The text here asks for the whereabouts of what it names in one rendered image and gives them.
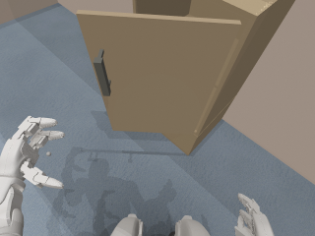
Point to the robot left shin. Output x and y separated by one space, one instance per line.
132 215

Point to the left robot thigh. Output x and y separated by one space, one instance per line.
129 226

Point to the left robot hand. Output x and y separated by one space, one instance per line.
16 151

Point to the handle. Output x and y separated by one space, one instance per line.
103 80

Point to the left robot forearm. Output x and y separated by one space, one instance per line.
11 198

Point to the right robot hand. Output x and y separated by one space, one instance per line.
257 222

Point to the cupboard door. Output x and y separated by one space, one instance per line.
162 69

